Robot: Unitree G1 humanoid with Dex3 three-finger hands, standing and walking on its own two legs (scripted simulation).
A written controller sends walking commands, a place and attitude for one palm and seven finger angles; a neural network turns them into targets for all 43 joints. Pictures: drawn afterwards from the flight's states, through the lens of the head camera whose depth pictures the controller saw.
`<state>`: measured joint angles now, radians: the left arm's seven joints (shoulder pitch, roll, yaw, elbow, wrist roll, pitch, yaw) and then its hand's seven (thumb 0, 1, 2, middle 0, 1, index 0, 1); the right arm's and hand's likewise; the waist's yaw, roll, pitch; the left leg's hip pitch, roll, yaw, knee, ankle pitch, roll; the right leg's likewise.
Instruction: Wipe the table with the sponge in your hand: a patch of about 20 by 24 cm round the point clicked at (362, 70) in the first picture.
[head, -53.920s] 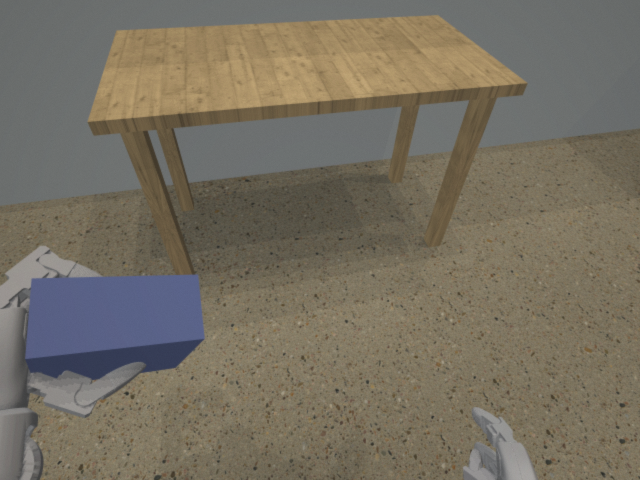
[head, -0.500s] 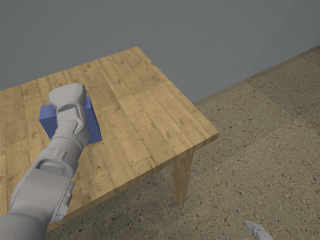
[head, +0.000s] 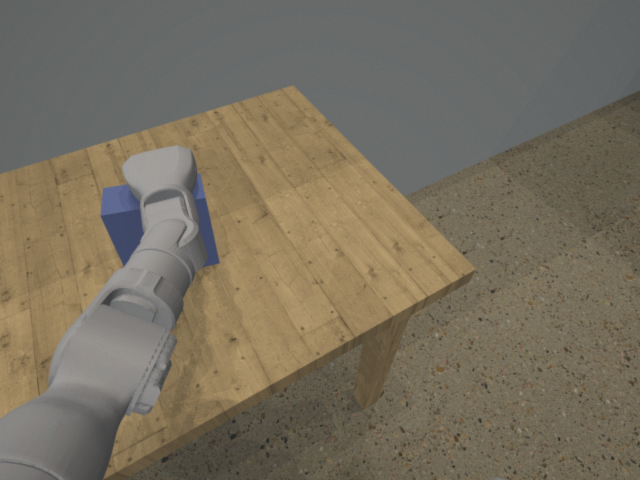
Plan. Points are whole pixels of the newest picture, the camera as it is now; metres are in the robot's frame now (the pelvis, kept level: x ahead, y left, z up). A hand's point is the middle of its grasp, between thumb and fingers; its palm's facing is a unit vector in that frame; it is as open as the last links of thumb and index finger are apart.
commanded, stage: wipe back along the third lane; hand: left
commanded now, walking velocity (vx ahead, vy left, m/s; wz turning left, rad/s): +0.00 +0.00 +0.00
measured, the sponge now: (169, 239) +0.45 +0.23 +0.03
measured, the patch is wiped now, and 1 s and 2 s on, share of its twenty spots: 0.95 0.95 0.95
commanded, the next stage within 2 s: slide back across to the middle lane in 1.50 s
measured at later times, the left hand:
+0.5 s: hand (191, 221) +0.43 +0.18 +0.08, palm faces +0.00 -0.05 -1.00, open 10.3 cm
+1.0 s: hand (204, 252) +0.38 +0.15 +0.08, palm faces +0.02 -0.07 -1.00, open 10.3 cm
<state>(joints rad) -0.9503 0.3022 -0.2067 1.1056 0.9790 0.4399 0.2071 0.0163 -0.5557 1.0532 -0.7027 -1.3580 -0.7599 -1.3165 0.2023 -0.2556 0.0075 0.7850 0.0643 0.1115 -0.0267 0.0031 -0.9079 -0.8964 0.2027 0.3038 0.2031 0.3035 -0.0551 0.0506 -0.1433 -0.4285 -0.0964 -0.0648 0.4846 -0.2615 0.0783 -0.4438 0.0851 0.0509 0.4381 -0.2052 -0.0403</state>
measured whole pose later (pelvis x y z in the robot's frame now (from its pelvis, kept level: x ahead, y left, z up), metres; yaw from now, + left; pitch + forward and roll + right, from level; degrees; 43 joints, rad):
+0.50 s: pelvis +0.01 +0.02 +0.00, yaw +1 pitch +9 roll -2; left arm -0.83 0.08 -0.39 0.93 0.91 0.63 0.25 0.00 -0.52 1.05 -0.65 -1.41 -0.71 -1.37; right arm 0.06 -0.21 0.02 0.76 0.07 0.19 0.05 0.00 -0.91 -0.90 0.20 0.30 0.20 0.30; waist 0.03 0.05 -0.17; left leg -0.33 -0.13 -0.08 0.48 -0.28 0.11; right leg -0.35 0.05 0.03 0.45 -0.25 -0.02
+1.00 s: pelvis +0.01 -0.01 +0.00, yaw +0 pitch +3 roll +0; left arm -0.56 0.15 -0.44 0.57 0.94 0.74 0.17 0.00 -0.51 1.05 -0.64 -1.42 -0.70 -1.38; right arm 0.02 -0.25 0.04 0.69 0.09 0.26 0.03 0.01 -0.91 -0.90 0.20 0.30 0.20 0.30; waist 0.04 0.06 -0.13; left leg -0.21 -0.09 -0.07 0.43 -0.27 0.07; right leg -0.24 0.09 0.04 0.42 -0.23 -0.06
